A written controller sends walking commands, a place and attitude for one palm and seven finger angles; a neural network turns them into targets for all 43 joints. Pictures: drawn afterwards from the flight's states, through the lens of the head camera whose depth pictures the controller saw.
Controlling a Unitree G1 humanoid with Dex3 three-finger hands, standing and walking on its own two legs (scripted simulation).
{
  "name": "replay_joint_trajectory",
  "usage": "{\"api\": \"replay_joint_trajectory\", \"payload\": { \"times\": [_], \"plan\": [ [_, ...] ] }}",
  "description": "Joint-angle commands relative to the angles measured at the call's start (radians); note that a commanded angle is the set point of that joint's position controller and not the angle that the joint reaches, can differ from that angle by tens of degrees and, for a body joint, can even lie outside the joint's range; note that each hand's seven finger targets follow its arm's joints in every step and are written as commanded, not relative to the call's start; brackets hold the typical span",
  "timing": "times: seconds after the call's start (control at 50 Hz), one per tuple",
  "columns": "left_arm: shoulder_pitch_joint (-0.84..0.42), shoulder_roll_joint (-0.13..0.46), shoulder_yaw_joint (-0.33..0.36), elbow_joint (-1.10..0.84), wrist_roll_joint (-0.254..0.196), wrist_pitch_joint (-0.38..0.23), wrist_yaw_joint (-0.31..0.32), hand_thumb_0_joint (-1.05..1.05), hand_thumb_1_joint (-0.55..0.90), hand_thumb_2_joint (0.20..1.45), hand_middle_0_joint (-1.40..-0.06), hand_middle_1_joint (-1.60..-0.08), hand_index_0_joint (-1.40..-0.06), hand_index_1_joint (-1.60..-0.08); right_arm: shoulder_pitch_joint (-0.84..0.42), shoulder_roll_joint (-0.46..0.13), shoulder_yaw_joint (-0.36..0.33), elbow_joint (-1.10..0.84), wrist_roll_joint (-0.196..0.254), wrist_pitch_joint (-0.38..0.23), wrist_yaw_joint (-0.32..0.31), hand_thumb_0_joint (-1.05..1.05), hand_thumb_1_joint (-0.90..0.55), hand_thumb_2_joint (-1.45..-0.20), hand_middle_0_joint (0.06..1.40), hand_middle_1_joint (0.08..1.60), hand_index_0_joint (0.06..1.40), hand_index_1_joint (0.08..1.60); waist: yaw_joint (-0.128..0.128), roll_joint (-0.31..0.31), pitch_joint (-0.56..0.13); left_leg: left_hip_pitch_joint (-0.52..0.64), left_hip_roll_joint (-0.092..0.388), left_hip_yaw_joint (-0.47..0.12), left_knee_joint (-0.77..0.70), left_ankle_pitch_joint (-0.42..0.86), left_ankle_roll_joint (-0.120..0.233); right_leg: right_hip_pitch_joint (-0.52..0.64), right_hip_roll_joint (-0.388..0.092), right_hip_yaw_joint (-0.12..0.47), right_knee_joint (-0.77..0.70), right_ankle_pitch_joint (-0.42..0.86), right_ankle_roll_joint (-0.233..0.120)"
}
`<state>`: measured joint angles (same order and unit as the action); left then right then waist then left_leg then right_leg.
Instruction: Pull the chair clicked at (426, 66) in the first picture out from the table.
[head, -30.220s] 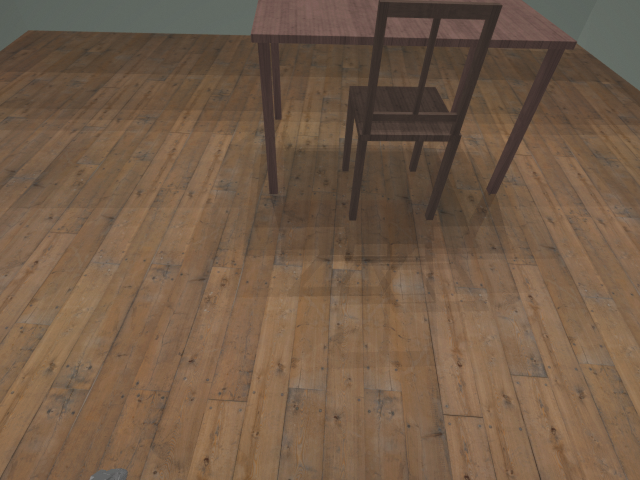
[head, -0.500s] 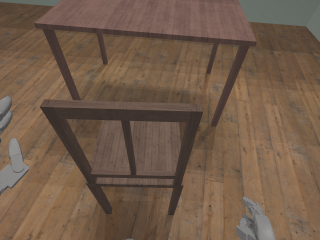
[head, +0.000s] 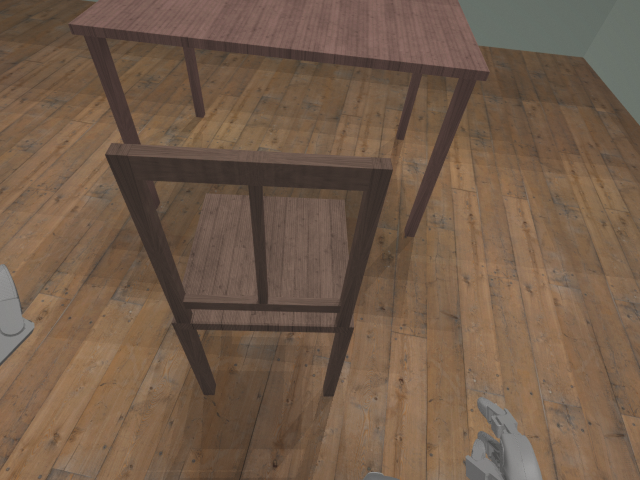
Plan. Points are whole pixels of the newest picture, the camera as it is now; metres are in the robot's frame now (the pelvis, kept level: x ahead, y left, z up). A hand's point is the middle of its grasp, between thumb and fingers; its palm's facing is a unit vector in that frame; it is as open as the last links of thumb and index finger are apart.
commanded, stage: stop stepping back and stand still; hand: left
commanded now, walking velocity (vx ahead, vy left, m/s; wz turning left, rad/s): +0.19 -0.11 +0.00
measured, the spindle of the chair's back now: (260, 251) +0.48 +0.13 -0.06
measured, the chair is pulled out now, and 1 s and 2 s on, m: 0.54 0.54 0.54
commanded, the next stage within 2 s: let the arm hang, fingers relaxed in 0.86 s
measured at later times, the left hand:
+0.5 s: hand out of the picture +0.11 +0.26 +0.18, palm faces +0.44 -0.78 -0.44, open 7.4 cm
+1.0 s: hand out of the picture +0.13 +0.28 +0.15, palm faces +0.38 -0.78 -0.49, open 7.4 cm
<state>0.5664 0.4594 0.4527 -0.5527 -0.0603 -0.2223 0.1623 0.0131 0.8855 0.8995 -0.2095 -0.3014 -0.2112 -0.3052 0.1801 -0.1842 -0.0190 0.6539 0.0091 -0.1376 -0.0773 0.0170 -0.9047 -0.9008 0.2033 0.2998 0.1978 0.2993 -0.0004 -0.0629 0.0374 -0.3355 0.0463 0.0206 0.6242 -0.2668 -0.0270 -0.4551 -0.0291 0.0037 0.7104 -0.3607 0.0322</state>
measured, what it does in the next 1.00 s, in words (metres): steps on the spot: right foot, then right foot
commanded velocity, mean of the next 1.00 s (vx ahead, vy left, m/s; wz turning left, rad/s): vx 0.12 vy -0.03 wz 0.00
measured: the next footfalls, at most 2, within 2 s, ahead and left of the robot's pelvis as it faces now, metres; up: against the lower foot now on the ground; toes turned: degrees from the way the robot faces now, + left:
right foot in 0.08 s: +0.09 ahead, -0.13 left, +0.00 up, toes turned -2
right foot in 0.46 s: -0.01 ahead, -0.10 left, +0.00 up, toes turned +0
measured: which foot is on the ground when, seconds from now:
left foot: down 0.00-0.46, up 0.48-0.62, down 0.64-1.00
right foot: up 0.00-0.06, down 0.08-0.32, up 0.34-0.44, down 0.46-1.00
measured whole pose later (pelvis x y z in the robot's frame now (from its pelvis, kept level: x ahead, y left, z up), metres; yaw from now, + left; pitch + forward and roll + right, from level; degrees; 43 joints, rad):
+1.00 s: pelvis -0.07 +0.02 +0.01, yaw +1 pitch -1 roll -2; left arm 0.51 0.40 0.34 -0.35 0.01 -0.17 0.11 0.01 0.89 0.90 -0.20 -0.30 -0.21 -0.30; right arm 0.24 -0.20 0.00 0.70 0.01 -0.13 -0.02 0.01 -0.90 -0.90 0.21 0.30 0.20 0.30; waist 0.00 0.05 -0.05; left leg -0.29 0.03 0.01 0.58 -0.27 0.01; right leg -0.26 0.03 -0.04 0.51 -0.24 -0.01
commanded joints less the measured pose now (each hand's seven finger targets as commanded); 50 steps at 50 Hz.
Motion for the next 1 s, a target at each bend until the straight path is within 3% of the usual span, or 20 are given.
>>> {"api": "replay_joint_trajectory", "payload": {
  "times": [0.0,0.06,0.12,0.16,0.24,0.3,0.34,0.38,0.4,0.44,0.46,0.52,0.58,0.6,0.64,0.74,0.86,0.92,0.94,0.98],
  "plan": [
    [-0.016,0.138,0.118,-0.27,-0.012,-0.031,0.007,0.0,0.9,0.9,-0.2,-0.3,-0.2,-0.3,-0.067,-0.15,-0.057,-0.16,-0.001,-0.073,0.017,0.0,-0.9,-0.9,0.2,0.3,0.2,0.3,-0.004,0.377,-0.146,-0.051,0.235,-0.173,-0.228,0.122,0.141,0.142,-0.015,0.017,0.023,-0.089,-0.005],
    [-0.016,0.149,0.086,-0.206,0.0,-0.012,0.003,0.0,0.9,0.9,-0.2,-0.3,-0.2,-0.3,-0.03,-0.152,-0.045,-0.154,0.025,-0.069,0.028,0.0,-0.9,-0.9,0.2,0.3,0.2,0.3,-0.011,0.144,-0.111,-0.088,0.105,-0.09,-0.114,-0.266,0.066,0.272,-0.028,0.015,-0.31,0.078,-0.02],
    [-0.113,0.165,0.089,-0.105,0.014,0.011,0.004,0.0,0.9,0.9,-0.2,-0.3,-0.2,-0.3,-0.039,-0.164,-0.046,-0.138,0.012,-0.05,0.013,0.0,-0.9,-0.9,0.2,0.3,0.2,0.3,-0.021,-0.02,-0.052,-0.021,-0.006,-0.026,0.033,-0.367,0.039,0.016,-0.113,0.186,-0.476,-0.4,-0.084],
    [-0.137,0.164,0.079,-0.079,0.015,0.024,0.013,0.0,0.9,0.9,-0.2,-0.3,-0.2,-0.3,-0.036,-0.169,-0.043,-0.128,0.01,-0.039,0.003,0.0,-0.9,-0.9,0.2,0.3,0.2,0.3,-0.029,-0.048,-0.034,0.102,-0.036,0.001,0.173,-0.281,0.039,-0.145,-0.158,0.202,-0.522,-0.45,-0.117],
    [-0.187,0.15,0.065,-0.082,0.015,0.015,0.017,0.0,0.9,0.9,-0.2,-0.3,-0.2,-0.3,-0.066,-0.158,-0.014,-0.137,0.007,-0.028,-0.002,0.0,-0.9,-0.9,0.2,0.3,0.2,0.3,-0.035,0.04,-0.045,0.076,0.011,-0.104,-0.095,-0.275,0.078,-0.02,-0.096,0.085,-0.364,-0.292,-0.087],
    [-0.154,0.133,0.052,-0.102,0.028,0.025,0.014,0.0,0.9,0.9,-0.2,-0.3,-0.2,-0.3,-0.098,-0.158,-0.019,-0.164,0.011,-0.027,-0.005,0.0,-0.9,-0.9,0.2,0.3,0.2,0.3,-0.01,0.389,-0.021,-0.289,0.17,-0.346,-0.501,-0.674,0.135,0.267,0.07,-0.063,0.063,-0.117,-0.021],
    [-0.178,0.141,0.051,-0.126,0.037,0.028,-0.005,0.0,0.9,0.9,-0.2,-0.3,-0.2,-0.3,-0.097,-0.136,-0.039,-0.182,0.012,-0.026,0.012,0.0,-0.9,-0.9,0.2,0.3,0.2,0.3,0.011,0.389,-0.006,-0.464,0.153,-0.269,-0.487,-0.616,0.13,0.427,0.088,-0.083,0.185,-0.072,-0.015],
    [-0.119,0.135,0.043,-0.11,0.034,0.016,-0.011,0.0,0.9,0.9,-0.2,-0.3,-0.2,-0.3,-0.067,-0.127,-0.032,-0.17,0.02,-0.03,0.025,0.0,-0.9,-0.9,0.2,0.3,0.2,0.3,0.02,0.259,-0.003,-0.343,0.092,-0.171,-0.309,-0.494,0.096,0.402,0.048,-0.066,-0.124,-0.06,-0.031],
    [-0.074,0.132,0.04,-0.094,0.03,0.011,-0.012,0.0,0.9,0.9,-0.2,-0.3,-0.2,-0.3,-0.049,-0.135,-0.035,-0.164,0.017,-0.034,0.028,0.0,-0.9,-0.9,0.2,0.3,0.2,0.3,0.012,0.162,0.016,-0.249,0.035,-0.105,-0.169,-0.412,0.066,0.326,0.022,-0.025,-0.311,-0.082,-0.058],
    [-0.052,0.171,0.074,-0.11,0.012,0.006,-0.02,0.0,0.9,0.9,-0.2,-0.3,-0.2,-0.3,-0.037,-0.139,-0.045,-0.152,0.012,-0.027,0.029,0.0,-0.9,-0.9,0.2,0.3,0.2,0.3,-0.012,-0.095,0.008,-0.108,-0.072,-0.017,0.307,-0.2,0.021,0.094,-0.212,0.394,-0.585,-0.27,-0.208],
    [-0.066,0.187,0.095,-0.111,0.006,0.002,-0.013,0.0,0.9,0.9,-0.2,-0.3,-0.2,-0.3,-0.03,-0.147,-0.037,-0.141,0.01,-0.019,0.032,0.0,-0.9,-0.9,0.2,0.3,0.2,0.3,-0.019,-0.051,0.013,-0.123,-0.059,-0.03,0.438,-0.132,0.019,0.084,-0.306,0.46,-0.622,-0.151,-0.266],
    [-0.11,0.148,0.072,-0.086,0.003,0.014,-0.008,0.0,0.9,0.9,-0.2,-0.3,-0.2,-0.3,-0.028,-0.136,-0.037,-0.146,0.029,-0.003,0.033,0.0,-0.9,-0.9,0.2,0.3,0.2,0.3,-0.031,-0.127,-0.039,0.076,0.008,-0.064,0.239,-0.149,0.042,-0.041,-0.255,0.275,-0.551,-0.275,-0.197],
    [-0.169,0.138,0.057,-0.077,0.019,0.003,0.014,0.0,0.9,0.9,-0.2,-0.3,-0.2,-0.3,-0.074,-0.13,-0.01,-0.144,0.012,-0.016,-0.004,0.0,-0.9,-0.9,0.2,0.3,0.2,0.3,-0.027,0.08,0.001,0.188,-0.01,-0.018,-0.138,-0.18,0.065,-0.049,-0.121,0.123,-0.383,-0.261,-0.122],
    [-0.194,0.129,0.043,-0.096,0.017,-0.007,0.018,0.0,0.9,0.9,-0.2,-0.3,-0.2,-0.3,-0.067,-0.14,-0.011,-0.143,0.008,-0.03,-0.01,0.0,-0.9,-0.9,0.2,0.3,0.2,0.3,-0.023,0.166,-0.006,0.186,0.016,-0.062,-0.244,-0.219,0.085,-0.003,-0.082,0.101,-0.303,-0.21,-0.101],
    [-0.239,0.131,0.033,-0.174,0.028,-0.017,0.026,0.0,0.9,0.9,-0.2,-0.3,-0.2,-0.3,-0.061,-0.158,-0.021,-0.162,0.012,-0.051,-0.013,0.0,-0.9,-0.9,0.2,0.3,0.2,0.3,-0.008,0.354,-0.041,0.201,0.216,-0.364,-0.387,-0.193,0.179,-0.01,0.021,0.005,-0.024,-0.055,-0.038],
    [-0.15,0.123,0.028,-0.133,0.035,0.02,0.004,0.0,0.9,0.9,-0.2,-0.3,-0.2,-0.3,-0.086,-0.138,-0.021,-0.156,0.023,-0.05,0.016,0.0,-0.9,-0.9,0.2,0.3,0.2,0.3,-0.002,0.225,0.002,-0.143,0.163,-0.221,-0.36,-0.419,0.134,0.3,0.007,-0.018,-0.193,0.029,-0.027],
    [-0.073,0.151,0.077,-0.103,0.016,0.023,0.004,0.0,0.9,0.9,-0.2,-0.3,-0.2,-0.3,-0.062,-0.146,-0.031,-0.153,0.017,-0.042,0.015,0.0,-0.9,-0.9,0.2,0.3,0.2,0.3,-0.02,0.116,0.004,-0.035,0.055,-0.118,-0.212,-0.343,0.077,0.162,-0.054,0.141,-0.415,-0.165,-0.095],
    [-0.08,0.143,0.084,-0.105,0.006,0.016,0.011,0.0,0.9,0.9,-0.2,-0.3,-0.2,-0.3,-0.067,-0.136,-0.02,-0.152,0.018,-0.044,0.012,0.0,-0.9,-0.9,0.2,0.3,0.2,0.3,-0.02,0.125,-0.033,0.036,0.069,-0.124,-0.229,-0.168,0.08,0.21,-0.051,0.129,-0.388,0.053,-0.085],
    [-0.096,-0.159,-0.33,0.655,0.125,0.157,-0.121,0.0,0.9,0.9,-0.2,-0.3,-0.2,-0.3,0.011,-0.183,-0.043,0.074,-0.023,-0.022,0.093,0.0,-0.9,-0.9,0.2,0.3,0.2,0.3,-0.068,0.086,-0.033,-0.005,0.057,-0.117,-0.048,0.175,0.079,0.111,-0.094,0.046,-0.155,0.399,-0.079],
    [-0.075,-0.177,-0.337,0.686,0.099,0.228,-0.151,0.0,0.9,0.9,-0.2,-0.3,-0.2,-0.3,0.07,-0.145,-0.035,0.049,-0.017,0.061,0.085,0.0,-0.9,-0.9,0.2,0.3,0.2,0.3,-0.038,0.022,-0.1,0.058,0.058,-0.094,-0.062,0.173,0.071,0.121,-0.078,0.047,-0.204,0.313,-0.071]
  ]
}}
